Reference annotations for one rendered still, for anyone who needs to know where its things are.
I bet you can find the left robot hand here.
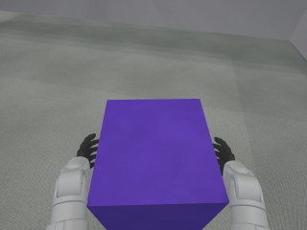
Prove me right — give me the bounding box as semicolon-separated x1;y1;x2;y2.
77;133;100;169

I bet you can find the left robot forearm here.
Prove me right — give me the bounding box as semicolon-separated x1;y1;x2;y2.
46;156;90;230

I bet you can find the carton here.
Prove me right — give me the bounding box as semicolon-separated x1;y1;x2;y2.
86;99;229;230

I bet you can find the right robot hand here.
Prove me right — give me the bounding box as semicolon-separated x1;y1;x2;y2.
213;137;235;176

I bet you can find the right robot forearm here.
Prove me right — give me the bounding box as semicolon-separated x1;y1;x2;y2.
223;160;271;230

